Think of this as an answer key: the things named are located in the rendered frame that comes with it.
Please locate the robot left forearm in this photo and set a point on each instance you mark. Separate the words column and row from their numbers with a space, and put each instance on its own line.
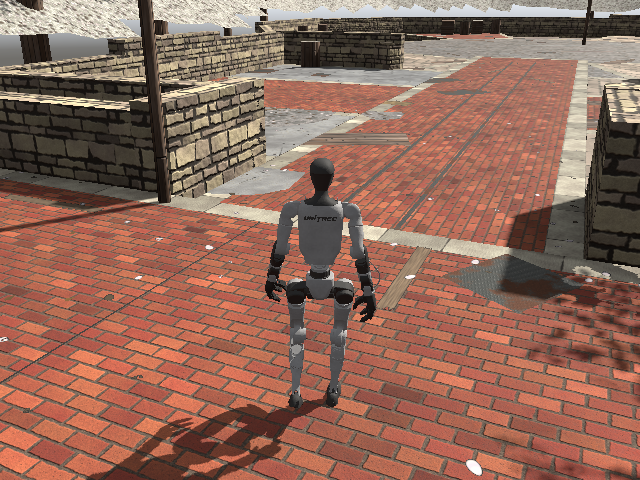
column 275, row 265

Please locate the robot right hand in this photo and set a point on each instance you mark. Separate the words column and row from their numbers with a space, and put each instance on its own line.
column 370, row 308

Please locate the robot right upper arm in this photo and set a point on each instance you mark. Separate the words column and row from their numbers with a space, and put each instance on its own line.
column 352, row 212

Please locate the right robot shin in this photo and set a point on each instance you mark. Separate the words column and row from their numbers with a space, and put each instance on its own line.
column 336, row 362

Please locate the robot right forearm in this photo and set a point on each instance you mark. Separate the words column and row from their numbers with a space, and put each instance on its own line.
column 364, row 274

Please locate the robot left foot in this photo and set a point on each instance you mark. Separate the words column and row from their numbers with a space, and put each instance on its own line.
column 295, row 400

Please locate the robot left hand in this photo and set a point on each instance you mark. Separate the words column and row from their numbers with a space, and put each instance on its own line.
column 270, row 286

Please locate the robot left upper arm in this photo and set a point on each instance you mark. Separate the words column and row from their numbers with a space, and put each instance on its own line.
column 289, row 210

